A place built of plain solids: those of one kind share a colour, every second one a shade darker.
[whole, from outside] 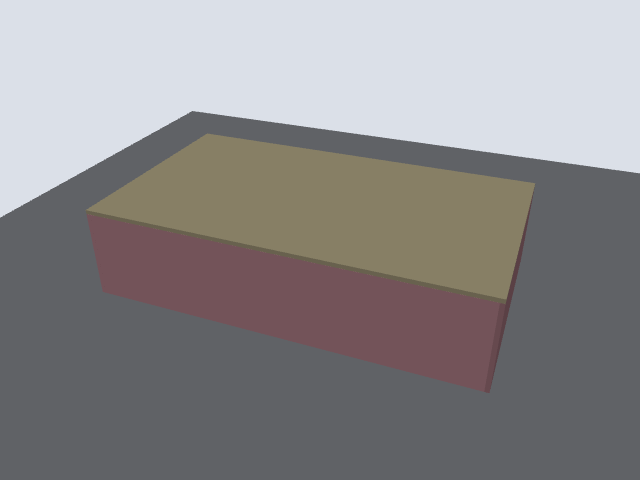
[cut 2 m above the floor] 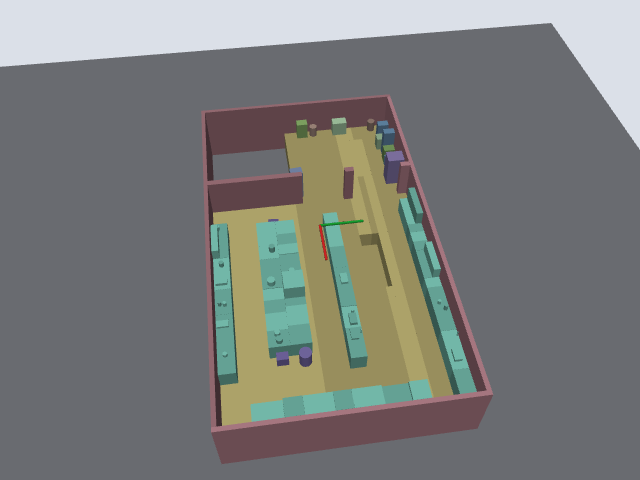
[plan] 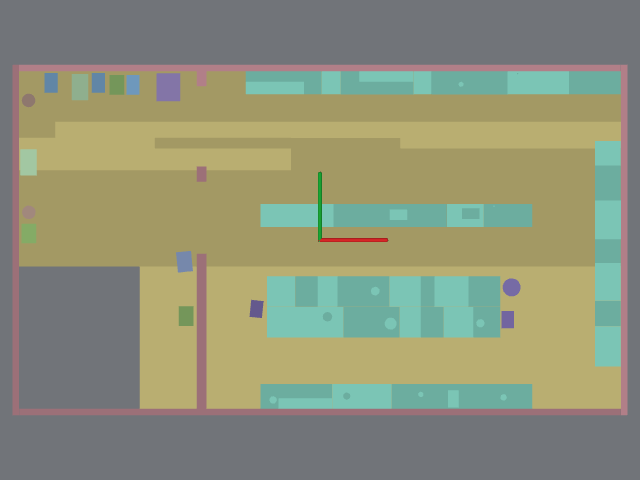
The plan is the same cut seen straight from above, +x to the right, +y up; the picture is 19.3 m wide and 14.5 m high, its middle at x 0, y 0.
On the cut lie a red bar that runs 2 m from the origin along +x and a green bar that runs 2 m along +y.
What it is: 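The back of house of a large kitchen; an old cooking hall and a later wing, as decades of use have left them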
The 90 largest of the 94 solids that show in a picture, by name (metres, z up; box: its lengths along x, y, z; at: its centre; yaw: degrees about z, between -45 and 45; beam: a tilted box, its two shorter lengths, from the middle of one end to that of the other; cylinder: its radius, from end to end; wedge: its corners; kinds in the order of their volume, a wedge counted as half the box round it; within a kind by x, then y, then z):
{
 "floor_1": {"box": [1.11, 0.33, 1.17], "at": [-8.55, 2.92, 0.54]},
 "floor_2": {"box": [1.11, 0.51, 1.17], "at": [-8.55, 3.33, 0.54]},
 "floor_3": {"box": [3.02, 0.82, 1.17], "at": [-6.49, 3.17, 0.54]},
 "floor_4": {"box": [8.23, 0.67, 1.17], "at": [-4.99, 2.44, 0.54]},
 "floor_5": {"box": [4.12, 0.33, 1.17], "at": [-2.93, 2.92, 0.54]},
 "floor_6": {"box": [18.2, 2.92, 1.17], "at": [0.0, 0.65, 0.54]},
 "floor_7": {"box": [18.2, 1.54, 1.17], "at": [0.0, 4.34, 0.54]},
 "floor_8": {"box": [3.31, 0.99, 0.29], "at": [0.78, 2.6, 0.1]},
 "floor_9": {"box": [14.55, 4.31, 1.17], "at": [1.83, -2.95, 0.54]},
 "floor_10": {"box": [14.09, 0.5, 1.17], "at": [2.05, 3.33, 0.54]},
 "floor_11": {"box": [6.68, 0.68, 1.17], "at": [5.76, 2.44, 0.54]},
 "floor_12": {"box": [6.68, 0.33, 1.17], "at": [5.76, 2.92, 0.54]},
 "wall_1": {"box": [0.2, 10.6, 4.33], "at": [-9.19, 0.0, 2.12]},
 "wall_2": {"box": [0.3, 4.69, 3.16], "at": [-3.58, -2.75, 2.7]},
 "wall_3": {"box": [0.3, 0.46, 3.16], "at": [-3.58, 1.99, 2.7]},
 "wall_4": {"box": [0.3, 0.46, 3.16], "at": [-3.58, 4.87, 2.7]},
 "wall_5": {"box": [18.18, 0.2, 4.33], "at": [0.0, -5.2, 2.12]},
 "wall_6": {"box": [18.18, 0.2, 4.33], "at": [0.0, 5.2, 2.12]},
 "wall_7": {"box": [0.2, 10.6, 4.33], "at": [9.19, 0.0, 2.12]},
 "unit_1": {"box": [0.54, 0.75, 0.89], "at": [-1.53, -4.72, 1.57]},
 "unit_2": {"box": [1.76, 0.7, 0.87], "at": [-1.37, 4.75, 1.56]},
 "unit_3": {"box": [1.76, 0.32, 0.73], "at": [-1.37, 4.94, 2.36]},
 "unit_4": {"box": [0.85, 0.93, 0.86], "at": [-1.18, -1.56, 1.56]},
 "unit_5": {"box": [1.49, 0.93, 0.88], "at": [-0.86, -2.48, 1.56]},
 "unit_6": {"box": [2.21, 0.7, 0.86], "at": [-0.69, 0.74, 1.56]},
 "unit_7": {"box": [1.62, 0.32, 0.57], "at": [-0.44, -4.94, 2.31]},
 "unit_8": {"box": [1.62, 0.75, 0.9], "at": [-0.44, -4.72, 1.57]},
 "unit_9": {"box": [0.68, 0.93, 0.87], "at": [-0.41, -1.56, 1.56]},
 "unit_10": {"box": [0.52, 0.7, 0.88], "at": [-0.22, 4.75, 1.56]},
 "unit_11": {"cylinder": 0.14, "from": [0.23, -2.32, 2.01], "to": [0.23, -2.32, 2.34]},
 "unit_12": {"box": [0.6, 0.93, 0.9], "at": [0.23, -1.56, 1.57]},
 "unit_13": {"box": [0.82, 0.93, 0.88], "at": [0.29, -2.48, 1.56]},
 "unit_14": {"box": [0.59, 0.7, 0.88], "at": [0.34, 4.75, 1.56]},
 "unit_15": {"box": [0.75, 0.93, 0.86], "at": [0.91, -1.56, 1.55]},
 "unit_16": {"box": [0.55, 0.7, 0.89], "at": [0.91, 4.75, 1.57]},
 "unit_17": {"box": [1.27, 0.7, 0.89], "at": [1.04, 0.74, 1.57]},
 "unit_18": {"box": [0.79, 0.93, 0.88], "at": [1.1, -2.48, 1.56]},
 "unit_19": {"box": [1.8, 0.75, 0.89], "at": [1.26, -4.72, 1.57]},
 "unit_20": {"box": [0.81, 0.93, 0.89], "at": [1.69, -1.56, 1.57]},
 "unit_21": {"box": [0.32, 0.53, 0.16], "at": [1.78, -4.75, 2.1]},
 "unit_22": {"box": [0.92, 0.93, 0.89], "at": [1.95, -2.48, 1.57]},
 "unit_23": {"box": [1.64, 0.7, 0.88], "at": [2.0, 4.75, 1.56]},
 "unit_24": {"box": [1.64, 0.32, 0.58], "at": [2.0, 4.94, 2.29]},
 "unit_25": {"cylinder": 0.18, "from": [2.14, -2.53, 2.01], "to": [2.14, -2.53, 2.3]},
 "unit_26": {"box": [0.53, 0.32, 0.14], "at": [2.37, 0.76, 2.08]},
 "unit_27": {"box": [0.95, 0.93, 1.62], "at": [2.57, -1.56, 1.93]},
 "unit_28": {"box": [0.64, 0.93, 0.86], "at": [2.72, -2.48, 1.56]},
 "unit_29": {"box": [2.16, 0.7, 0.89], "at": [2.75, 0.74, 1.57]},
 "unit_30": {"box": [1.34, 0.75, 0.88], "at": [2.83, -4.72, 1.57]},
 "unit_31": {"box": [0.54, 0.7, 0.87], "at": [3.09, 4.75, 1.56]},
 "unit_32": {"box": [0.42, 0.93, 0.87], "at": [3.25, -1.56, 1.56]},
 "unit_33": {"box": [0.69, 0.93, 0.88], "at": [3.39, -2.48, 1.57]},
 "unit_34": {"box": [1.03, 0.93, 0.87], "at": [3.97, -1.56, 1.56]},
 "unit_35": {"box": [0.32, 0.53, 0.11], "at": [4.03, -4.8, 2.06]},
 "unit_36": {"box": [1.25, 0.75, 0.88], "at": [4.13, -4.72, 1.56]},
 "unit_37": {"box": [0.89, 0.93, 0.89], "at": [4.18, -2.48, 1.57]},
 "unit_38": {"box": [1.12, 0.7, 0.86], "at": [4.39, 0.74, 1.56]},
 "unit_39": {"box": [2.3, 0.7, 0.9], "at": [4.51, 4.75, 1.57]},
 "unit_40": {"box": [0.53, 0.32, 0.16], "at": [4.55, 0.8, 2.07]},
 "unit_41": {"box": [0.96, 0.93, 0.9], "at": [4.97, -1.56, 1.57]},
 "unit_42": {"box": [0.82, 0.93, 0.89], "at": [5.04, -2.48, 1.57]},
 "unit_43": {"box": [0.53, 0.32, 0.11], "at": [5.3, 0.72, 2.07]},
 "unit_44": {"box": [1.65, 0.75, 0.88], "at": [5.58, -4.72, 1.57]},
 "unit_45": {"box": [1.46, 0.7, 0.89], "at": [5.68, 0.74, 1.57]},
 "unit_46": {"box": [1.86, 0.7, 0.89], "at": [6.59, 4.75, 1.57]},
 "unit_47": {"box": [0.53, 0.32, 0.16], "at": [6.91, 4.74, 2.1]},
 "unit_48": {"box": [1.57, 0.7, 0.89], "at": [8.31, 4.75, 1.57]},
 "unit_49": {"box": [0.78, 1.22, 1.83], "at": [8.7, -3.21, 2.04]},
 "unit_50": {"box": [0.78, 0.76, 2.0], "at": [8.7, -2.22, 2.12]},
 "unit_51": {"box": [0.78, 1.15, 1.98], "at": [8.7, -1.27, 2.12]},
 "unit_52": {"box": [0.78, 0.72, 2.03], "at": [8.7, -0.34, 2.14]},
 "unit_53": {"box": [0.78, 1.17, 2.04], "at": [8.7, 0.61, 2.15]},
 "unit_54": {"box": [0.78, 1.06, 1.87], "at": [8.7, 1.72, 2.06]},
 "unit_55": {"box": [0.78, 0.74, 2.04], "at": [8.7, 2.62, 2.15]},
 "roof_1": {"box": [18.58, 10.6, 0.2], "at": [0.0, 0.0, 4.38]},
 "cage_1": {"box": [0.72, 0.85, 1.65], "at": [-4.58, 4.61, 1.95]},
 "crate_1": {"box": [0.4, 0.6, 0.93], "at": [-8.12, 4.75, 1.59]},
 "crate_2": {"box": [0.4, 0.6, 1.55], "at": [-6.7, 4.74, 1.9]},
 "crate_3": {"box": [0.4, 0.6, 0.62], "at": [-5.65, 4.69, 1.43]},
 "carton_1": {"box": [0.45, 0.6, 0.95], "at": [-8.8, 0.2, 1.6]},
 "carton_2": {"box": [0.45, 0.6, 0.84], "at": [-6.14, 4.69, 1.54]},
 "carton_3": {"box": [0.45, 0.6, 0.67], "at": [-4.04, -2.3, 1.46]},
 "sack_1": {"box": [0.5, 0.8, 0.82], "at": [-8.81, 2.35, 1.54]},
 "sack_2": {"box": [0.5, 0.8, 0.73], "at": [-7.25, 4.62, 1.49]},
 "trolley_1": {"box": [0.46, 0.62, 1.75], "at": [-4.09, -0.66, 2.0], "yaw": 5.6},
 "bucket_1": {"box": [0.38, 0.52, 0.5], "at": [-1.92, -2.08, 1.37], "yaw": -5.8},
 "bucket_2": {"box": [0.38, 0.52, 0.5], "at": [5.67, -2.4, 1.37]},
 "bin_1": {"cylinder": 0.27, "from": [5.79, -1.43, 1.12], "to": [5.79, -1.43, 1.87]},
 "keg_1": {"cylinder": 0.2, "from": [-8.8, 0.84, 1.12], "to": [-8.8, 0.84, 1.72]},
 "keg_2": {"cylinder": 0.2, "from": [-8.8, 4.22, 1.12], "to": [-8.8, 4.22, 1.72]}
}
